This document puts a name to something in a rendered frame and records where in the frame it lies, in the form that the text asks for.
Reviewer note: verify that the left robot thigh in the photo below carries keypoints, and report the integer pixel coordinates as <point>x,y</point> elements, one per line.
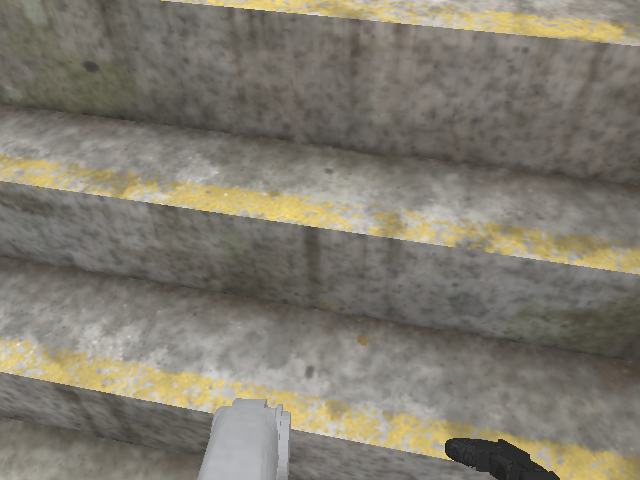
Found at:
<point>248,441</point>

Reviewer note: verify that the robot right hand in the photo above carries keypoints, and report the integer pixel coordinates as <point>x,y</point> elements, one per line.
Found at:
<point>501,459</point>

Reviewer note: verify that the robot left shin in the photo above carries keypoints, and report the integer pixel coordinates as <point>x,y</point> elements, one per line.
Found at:
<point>217,413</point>

